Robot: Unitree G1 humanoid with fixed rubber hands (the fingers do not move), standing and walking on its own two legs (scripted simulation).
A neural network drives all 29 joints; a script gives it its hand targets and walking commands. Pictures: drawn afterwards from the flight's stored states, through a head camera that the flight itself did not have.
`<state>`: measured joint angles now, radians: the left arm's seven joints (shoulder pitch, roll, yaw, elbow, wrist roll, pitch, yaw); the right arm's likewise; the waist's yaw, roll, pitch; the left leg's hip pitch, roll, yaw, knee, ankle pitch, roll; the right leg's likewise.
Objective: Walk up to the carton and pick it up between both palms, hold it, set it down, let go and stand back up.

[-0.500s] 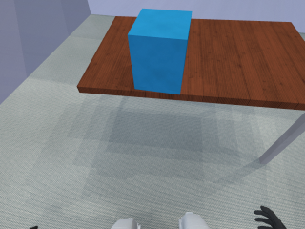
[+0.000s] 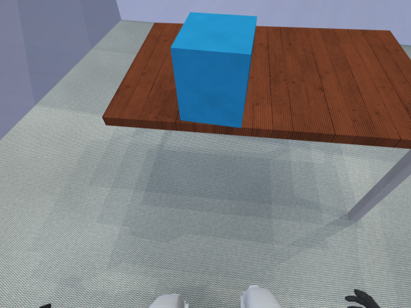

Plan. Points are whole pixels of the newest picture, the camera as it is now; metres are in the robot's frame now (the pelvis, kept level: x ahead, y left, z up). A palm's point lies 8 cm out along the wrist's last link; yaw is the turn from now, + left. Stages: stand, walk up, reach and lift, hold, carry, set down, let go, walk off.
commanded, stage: walk up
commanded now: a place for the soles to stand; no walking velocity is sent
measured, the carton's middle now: (216, 71) +0.75 -0.01 +0.03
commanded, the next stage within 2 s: none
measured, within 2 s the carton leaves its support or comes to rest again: neither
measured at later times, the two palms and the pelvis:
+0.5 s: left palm out of the picture +0.07 +0.34 -0.08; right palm out of the picture +0.11 -0.31 -0.09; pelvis +0.00 +0.00 +0.00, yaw +0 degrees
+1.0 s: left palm out of the picture +0.07 +0.36 -0.08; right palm out of the picture +0.11 -0.30 -0.09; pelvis +0.00 +0.02 +0.00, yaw -1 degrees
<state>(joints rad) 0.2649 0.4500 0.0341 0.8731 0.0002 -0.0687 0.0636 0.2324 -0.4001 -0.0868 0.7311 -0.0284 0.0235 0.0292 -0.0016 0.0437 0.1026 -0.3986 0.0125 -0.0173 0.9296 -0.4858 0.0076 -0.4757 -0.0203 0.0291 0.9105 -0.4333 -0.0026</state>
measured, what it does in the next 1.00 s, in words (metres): stands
